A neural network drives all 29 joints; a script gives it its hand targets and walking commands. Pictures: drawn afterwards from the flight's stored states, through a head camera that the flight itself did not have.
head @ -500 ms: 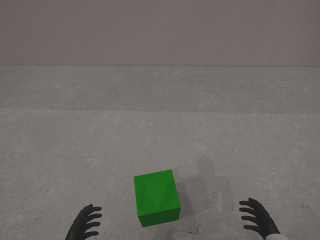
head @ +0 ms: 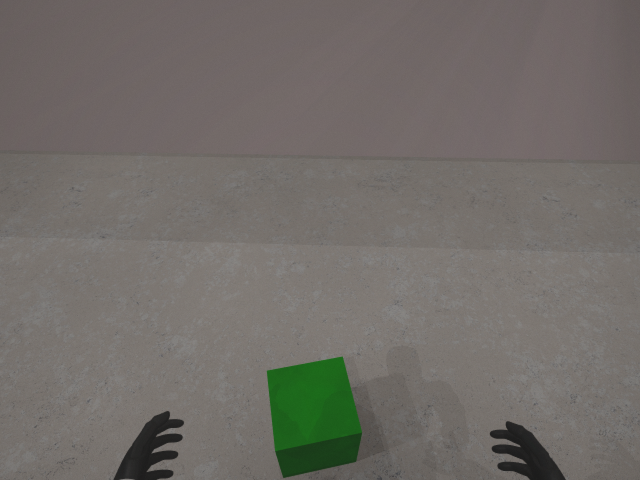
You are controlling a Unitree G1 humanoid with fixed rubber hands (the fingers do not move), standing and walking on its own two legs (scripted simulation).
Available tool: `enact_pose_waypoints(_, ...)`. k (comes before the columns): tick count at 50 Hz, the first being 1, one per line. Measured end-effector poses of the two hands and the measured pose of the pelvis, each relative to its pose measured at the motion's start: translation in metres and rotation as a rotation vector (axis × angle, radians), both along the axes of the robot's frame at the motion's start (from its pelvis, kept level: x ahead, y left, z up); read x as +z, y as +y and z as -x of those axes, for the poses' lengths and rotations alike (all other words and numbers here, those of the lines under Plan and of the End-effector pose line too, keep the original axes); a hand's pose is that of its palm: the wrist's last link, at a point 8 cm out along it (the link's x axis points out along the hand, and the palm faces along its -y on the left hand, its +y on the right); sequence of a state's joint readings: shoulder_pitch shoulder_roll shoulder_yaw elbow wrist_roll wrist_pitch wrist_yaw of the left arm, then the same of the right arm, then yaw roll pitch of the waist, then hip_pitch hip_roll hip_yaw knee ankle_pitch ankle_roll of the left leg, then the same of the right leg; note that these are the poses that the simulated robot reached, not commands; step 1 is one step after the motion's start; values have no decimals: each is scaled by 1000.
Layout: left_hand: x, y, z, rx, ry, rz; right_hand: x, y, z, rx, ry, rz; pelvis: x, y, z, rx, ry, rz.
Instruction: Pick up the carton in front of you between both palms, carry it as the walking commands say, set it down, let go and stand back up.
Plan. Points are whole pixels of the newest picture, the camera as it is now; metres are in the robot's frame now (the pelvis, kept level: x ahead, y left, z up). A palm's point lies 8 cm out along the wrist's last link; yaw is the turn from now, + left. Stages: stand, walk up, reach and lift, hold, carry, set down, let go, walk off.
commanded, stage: stand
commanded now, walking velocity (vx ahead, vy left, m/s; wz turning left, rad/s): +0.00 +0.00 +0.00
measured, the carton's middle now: (312, 417) +0.44 +0.05 -0.65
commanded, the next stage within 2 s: none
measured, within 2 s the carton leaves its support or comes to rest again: neither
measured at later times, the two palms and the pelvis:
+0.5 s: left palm out of the picture +0.16 +0.30 -0.09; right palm out of the picture +0.14 -0.28 -0.08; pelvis +0.02 +0.01 +0.00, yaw -1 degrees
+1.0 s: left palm out of the picture +0.11 +0.30 -0.09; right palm out of the picture +0.10 -0.30 -0.08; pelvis +0.00 +0.01 +0.01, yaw -1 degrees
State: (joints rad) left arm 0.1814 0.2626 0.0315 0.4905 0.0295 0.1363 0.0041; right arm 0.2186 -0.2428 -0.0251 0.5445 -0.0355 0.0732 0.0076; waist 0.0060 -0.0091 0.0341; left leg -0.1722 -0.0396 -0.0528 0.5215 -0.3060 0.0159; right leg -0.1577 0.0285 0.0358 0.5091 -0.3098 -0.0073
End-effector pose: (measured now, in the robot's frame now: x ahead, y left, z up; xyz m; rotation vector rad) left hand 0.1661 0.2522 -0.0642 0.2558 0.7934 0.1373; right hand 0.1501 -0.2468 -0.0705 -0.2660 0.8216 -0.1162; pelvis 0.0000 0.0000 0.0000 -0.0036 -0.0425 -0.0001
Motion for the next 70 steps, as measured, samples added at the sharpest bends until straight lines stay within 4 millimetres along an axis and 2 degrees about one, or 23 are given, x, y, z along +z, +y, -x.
enact_pose_waypoints(5, -14, 24, 9, 4, 44, -38, 1, -26, 9, -30, 48, 92, -1, 4, -5, -7, 34, 2)
enact_pose_waypoints(10, -23, 37, 13, 6, 95, -55, 4, -39, 9, -53, 70, 133, 0, 8, -12, -11, 45, 4)
enact_pose_waypoints(19, -27, 42, 6, 4, 119, -64, 0, -35, 3, -67, 88, 132, 2, 12, -21, -14, 44, 4)
enact_pose_waypoints(27, -27, 45, 8, 12, 135, -74, -5, -34, 8, -75, 115, 124, 3, 13, -21, -14, 36, 2)
enact_pose_waypoints(52, -30, 52, 54, 27, 235, -93, -10, -50, 48, -98, 201, 131, 9, 9, -1, -19, 4, -1)
enact_pose_waypoints(70, -31, 58, 74, 36, 287, -107, -13, -57, 65, -104, 248, 132, 12, 6, 8, -19, -1, -1)
